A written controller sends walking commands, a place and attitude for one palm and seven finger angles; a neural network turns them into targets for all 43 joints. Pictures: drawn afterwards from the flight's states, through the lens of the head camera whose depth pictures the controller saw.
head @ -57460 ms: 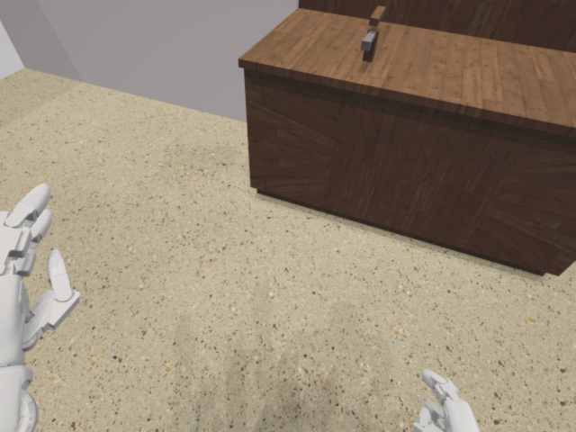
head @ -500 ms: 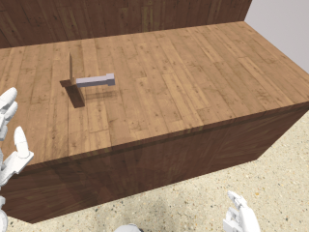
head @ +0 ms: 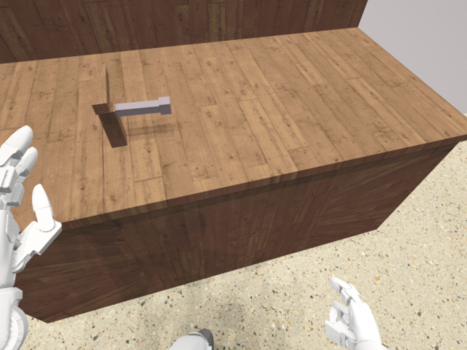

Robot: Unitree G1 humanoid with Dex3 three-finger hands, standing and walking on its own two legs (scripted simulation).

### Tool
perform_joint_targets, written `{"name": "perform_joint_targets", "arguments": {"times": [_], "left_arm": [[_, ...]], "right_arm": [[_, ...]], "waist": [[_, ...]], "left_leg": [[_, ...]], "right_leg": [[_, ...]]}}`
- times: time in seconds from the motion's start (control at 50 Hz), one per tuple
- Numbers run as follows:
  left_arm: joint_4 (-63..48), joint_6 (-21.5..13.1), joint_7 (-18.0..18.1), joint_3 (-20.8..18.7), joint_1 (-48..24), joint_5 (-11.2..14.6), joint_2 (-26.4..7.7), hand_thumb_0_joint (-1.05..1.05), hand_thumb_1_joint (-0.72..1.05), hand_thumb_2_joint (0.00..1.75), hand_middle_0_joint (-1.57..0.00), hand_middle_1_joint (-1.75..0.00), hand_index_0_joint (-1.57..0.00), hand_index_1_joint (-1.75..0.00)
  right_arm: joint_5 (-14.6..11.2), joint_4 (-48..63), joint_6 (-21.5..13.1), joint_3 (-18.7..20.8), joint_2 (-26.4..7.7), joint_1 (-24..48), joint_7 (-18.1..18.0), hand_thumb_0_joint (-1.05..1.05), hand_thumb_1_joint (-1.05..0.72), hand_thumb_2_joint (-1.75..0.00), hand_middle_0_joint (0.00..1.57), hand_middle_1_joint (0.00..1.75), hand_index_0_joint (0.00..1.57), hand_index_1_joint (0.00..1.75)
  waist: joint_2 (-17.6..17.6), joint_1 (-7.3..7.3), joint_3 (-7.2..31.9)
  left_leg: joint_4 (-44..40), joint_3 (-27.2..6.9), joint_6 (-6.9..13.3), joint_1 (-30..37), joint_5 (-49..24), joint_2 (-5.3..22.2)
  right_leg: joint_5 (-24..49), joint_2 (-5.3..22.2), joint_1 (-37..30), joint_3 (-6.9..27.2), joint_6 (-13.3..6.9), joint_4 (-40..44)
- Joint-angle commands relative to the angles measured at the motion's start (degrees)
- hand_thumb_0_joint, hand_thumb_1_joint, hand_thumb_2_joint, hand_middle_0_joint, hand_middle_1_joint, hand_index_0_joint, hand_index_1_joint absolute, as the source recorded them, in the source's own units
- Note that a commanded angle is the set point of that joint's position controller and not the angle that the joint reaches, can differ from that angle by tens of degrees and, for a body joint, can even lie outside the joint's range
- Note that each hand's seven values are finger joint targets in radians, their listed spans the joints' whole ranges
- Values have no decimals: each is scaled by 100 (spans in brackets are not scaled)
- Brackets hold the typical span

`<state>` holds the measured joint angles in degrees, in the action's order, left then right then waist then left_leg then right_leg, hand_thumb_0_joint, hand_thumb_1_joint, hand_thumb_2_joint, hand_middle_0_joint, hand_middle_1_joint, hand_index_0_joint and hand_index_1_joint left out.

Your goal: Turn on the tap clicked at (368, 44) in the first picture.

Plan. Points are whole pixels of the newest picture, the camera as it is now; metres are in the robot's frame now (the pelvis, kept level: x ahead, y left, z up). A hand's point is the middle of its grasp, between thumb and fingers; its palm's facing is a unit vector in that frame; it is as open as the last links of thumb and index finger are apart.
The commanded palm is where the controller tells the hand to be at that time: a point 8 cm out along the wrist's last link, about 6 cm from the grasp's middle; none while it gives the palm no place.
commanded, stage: step back with the hand held close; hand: left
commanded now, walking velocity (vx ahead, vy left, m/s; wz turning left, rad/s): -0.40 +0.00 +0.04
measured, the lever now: (165, 105) +0.59 +0.23 +0.06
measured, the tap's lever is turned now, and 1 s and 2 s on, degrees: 85 85 85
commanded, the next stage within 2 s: stop stepping back and stand still in 0.16 s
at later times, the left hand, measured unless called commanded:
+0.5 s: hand out of the picture +0.09 +0.22 +0.16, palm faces +0.35 -0.84 -0.42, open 7.4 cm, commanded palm +0.05 +0.26 +0.19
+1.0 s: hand out of the picture +0.03 +0.24 +0.16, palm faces +0.46 -0.84 -0.29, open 7.4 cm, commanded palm -0.02 +0.28 +0.19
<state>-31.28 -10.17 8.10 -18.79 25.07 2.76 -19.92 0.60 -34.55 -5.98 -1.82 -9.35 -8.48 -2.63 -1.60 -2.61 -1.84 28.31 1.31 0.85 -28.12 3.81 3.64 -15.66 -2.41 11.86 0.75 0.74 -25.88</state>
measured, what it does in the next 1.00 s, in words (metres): walks backwards: left foot, then right foot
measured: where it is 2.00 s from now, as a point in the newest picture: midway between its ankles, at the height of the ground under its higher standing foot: outside the picture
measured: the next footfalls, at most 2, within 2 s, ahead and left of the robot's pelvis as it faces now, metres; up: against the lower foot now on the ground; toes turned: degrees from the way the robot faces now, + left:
left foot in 0.18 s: +0.04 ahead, +0.09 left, +0.00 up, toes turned +1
right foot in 0.42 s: -0.08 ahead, -0.09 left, +0.00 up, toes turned +4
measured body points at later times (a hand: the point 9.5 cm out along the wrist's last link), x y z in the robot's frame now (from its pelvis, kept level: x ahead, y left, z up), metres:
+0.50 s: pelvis -0.11 -0.02 +0.00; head -0.10 -0.01 +0.45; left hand +0.07 +0.26 +0.19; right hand +0.04 -0.26 -0.09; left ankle -0.04 +0.09 -0.69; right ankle -0.07 -0.13 -0.73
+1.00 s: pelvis -0.16 -0.01 +0.00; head -0.19 +0.01 +0.45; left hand +0.00 +0.29 +0.18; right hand +0.00 -0.23 -0.08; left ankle -0.14 +0.12 -0.73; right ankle -0.09 -0.10 -0.73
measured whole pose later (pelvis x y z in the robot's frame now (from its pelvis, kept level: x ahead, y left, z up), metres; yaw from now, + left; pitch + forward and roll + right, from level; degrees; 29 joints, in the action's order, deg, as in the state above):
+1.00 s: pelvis -0.16 -0.01 +0.00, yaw +3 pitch -3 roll +0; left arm -27.3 -7.7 7.7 -17.4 26.7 2.7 -18.1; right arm -0.2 -37.9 -6.5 -1.3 -11.8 -15.1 -4.1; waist 1.4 -0.5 1.1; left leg 36.6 2.1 3.1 -16.2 25.3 1.9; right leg -14.1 -0.6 17.7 -3.7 -2.9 -32.1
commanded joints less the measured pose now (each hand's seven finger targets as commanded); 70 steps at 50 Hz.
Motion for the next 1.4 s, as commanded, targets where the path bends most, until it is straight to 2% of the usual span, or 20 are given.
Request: {"name": "perform_joint_targets", "arguments": {"times": [0.0,0.1,0.16,0.22,0.32,0.38,0.44,0.6,0.64,0.74,0.76,0.8,0.84,0.94,0.98,1.02,1.1,1.18,1.32,1.38], "left_arm": [[-1435,-565,-8,-683,-328,23,-1327,0,90,90,-20,-30,-20,-30],[-1241,-590,-12,-909,210,45,-1182,0,90,90,-20,-30,-20,-30],[-1409,-637,-17,-816,127,159,-1172,0,90,90,-20,-30,-20,-30],[-1796,-542,-12,-936,3,177,-1312,0,90,90,-20,-30,-20,-30],[-1701,-199,119,-895,700,53,-1172,0,90,90,-20,-30,-20,-30],[-1270,-137,133,-816,549,-63,-1109,0,90,90,-20,-30,-20,-30],[-1017,-106,78,-687,-91,0,-1081,0,90,90,-20,-30,-20,-30],[-1054,-154,196,-532,-221,-31,-1049,0,90,90,-20,-30,-20,-30],[-1275,-167,195,-602,-258,-10,-1045,0,90,90,-20,-30,-20,-30],[-453,-184,84,-597,-147,-118,-878,0,90,90,-20,-30,-20,-30],[-202,-184,50,-592,7,-119,-868,0,90,90,-20,-30,-20,-30],[-484,-216,-39,-567,-438,-53,-970,0,90,90,-20,-30,-20,-30],[-455,-172,-81,-482,-606,-21,-971,0,90,90,-20,-30,-20,-30],[-1016,-158,115,-406,-899,-38,-1018,0,90,90,-20,-30,-20,-30],[-1247,-186,188,-405,-1054,-13,-902,0,90,90,-20,-30,-20,-30],[-1305,-152,82,-701,-1005,-27,-1280,0,90,90,-20,-30,-20,-30],[-240,-58,66,-511,-232,-90,-866,0,90,90,-20,-30,-20,-30],[-793,-166,1,-563,-360,-31,-994,0,90,90,-20,-30,-20,-30],[-968,-227,154,-607,-415,-37,-1002,0,90,90,-20,-30,-20,-30],[-764,-255,162,-541,-370,-60,-902,0,90,90,-20,-30,-20,-30]], "right_arm": [[-151,853,-182,533,-853,348,-136,0,-90,-90,20,30,20,30],[-151,994,85,253,-636,506,-194,0,-90,-90,20,30,20,30],[-214,934,-134,539,-966,160,-105,0,-90,-90,20,30,20,30],[-44,795,-427,533,-925,7,-53,0,-90,-90,20,30,20,30],[-181,1062,-443,530,-1102,102,4,0,-90,-90,20,30,20,30],[-157,1038,-310,478,-1061,121,-73,0,-90,-90,20,30,20,30],[-185,767,-289,500,-884,-23,-102,0,-90,-90,20,30,20,30],[-94,637,-411,381,-898,17,-265,0,-90,-90,20,30,20,30],[-123,793,-442,432,-1132,44,-280,0,-90,-90,20,30,20,30],[-119,604,-457,380,-1015,159,-132,0,-90,-90,20,30,20,30],[-103,596,-411,436,-1023,97,-128,0,-90,-90,20,30,20,30],[-163,655,-359,558,-966,24,-86,0,-90,-90,20,30,20,30],[-126,427,-330,448,-851,-11,-46,0,-90,-90,20,30,20,30],[-42,588,-390,266,-815,150,-267,0,-90,-90,20,30,20,30],[-17,684,-413,298,-1046,167,-263,0,-90,-90,20,30,20,30],[-44,661,-408,395,-884,5,-160,0,-90,-90,20,30,20,30],[-137,606,-472,257,-849,247,-36,0,-90,-90,20,30,20,30],[-117,623,-400,416,-785,75,38,0,-90,-90,20,30,20,30],[-71,729,-376,324,-887,422,-165,0,-90,-90,20,30,20,30],[-98,735,-389,343,-894,367,-185,0,-90,-90,20,30,20,30]], "waist": [[1955,140,1050],[216,390,1071],[-995,266,1350],[-1205,264,1498],[-1278,298,715],[-513,180,589],[1807,411,457],[56,424,616],[-1565,333,489],[-634,162,-180],[353,130,-29],[2245,242,425],[886,465,141],[312,436,361],[-1722,381,120],[-1695,373,578],[-64,141,-93],[1059,321,490],[-768,255,493],[-311,194,662]], "left_leg": [[3224,-75,-340,895,2219,-497],[9,37,-217,715,1022,-336],[-748,-1564,560,2770,-3638,1543],[-707,-1638,606,2580,-3141,1353],[-1503,-1250,491,680,2565,879],[-548,-619,152,92,3374,213],[3969,-452,-129,454,1999,-392],[-395,112,333,1831,2462,-323],[-1539,-1599,801,1576,2999,863],[-784,-1225,601,-428,3580,596],[389,-716,445,-572,3092,181],[3517,-163,115,-614,2422,-483],[3616,-385,82,-221,2015,-105],[131,220,214,2254,2038,-207],[-1704,-2039,780,1903,3663,1097],[-1933,-1691,910,857,3462,1127],[-972,-1015,474,227,2758,684],[1290,-134,31,902,1620,-246],[-958,-980,243,1813,457,368],[-956,-936,242,1731,207,395]], "right_leg": [[2946,2019,979,1125,-1207,1079],[4924,1416,-330,444,-548,-749],[-1368,110,1661,401,-62,-2493],[-1435,80,1657,566,33,-2694],[-673,151,245,-57,-48,-1218],[-284,152,-709,-282,-226,441],[-1435,2230,1364,2246,-1162,1800],[-2132,1143,1091,655,-520,404],[-1164,16,1111,-514,-78,-1767],[-524,123,-542,-316,-62,-388],[-502,307,-926,82,-242,356],[-2027,2060,-300,3042,-941,1841],[-2530,2004,725,2503,-1133,1670],[-2248,1199,1629,711,-706,689],[-1362,105,1745,-116,-190,-1404],[-1384,-178,879,-175,43,-3533],[-216,195,-284,-201,-33,-54],[-893,1559,275,2046,-791,1386],[651,406,124,317,-180,100],[987,346,-322,149,-97,150]]}}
